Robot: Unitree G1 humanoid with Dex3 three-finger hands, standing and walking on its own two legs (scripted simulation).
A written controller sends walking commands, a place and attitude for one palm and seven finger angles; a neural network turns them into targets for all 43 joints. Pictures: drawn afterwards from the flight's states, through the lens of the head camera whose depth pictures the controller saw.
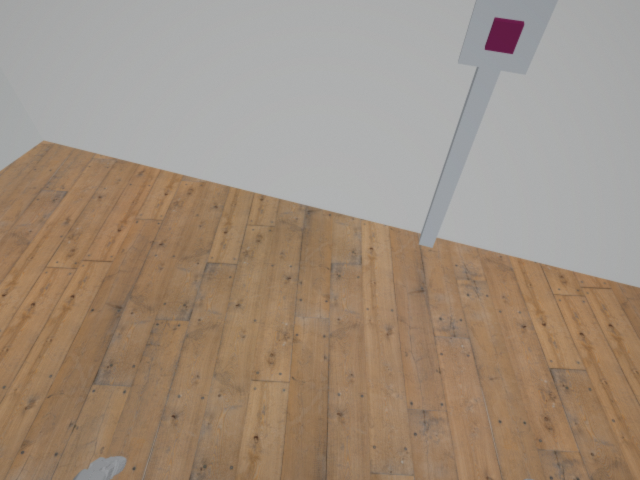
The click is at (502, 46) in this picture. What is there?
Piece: button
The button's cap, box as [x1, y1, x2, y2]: [485, 17, 523, 53]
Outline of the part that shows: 495,17 485,45 485,49 512,53 523,26 523,21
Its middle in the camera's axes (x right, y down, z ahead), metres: +0.46 -0.52 +0.98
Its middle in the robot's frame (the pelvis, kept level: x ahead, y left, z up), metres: +1.11 -0.41 +0.10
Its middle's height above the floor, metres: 0.87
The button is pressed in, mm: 0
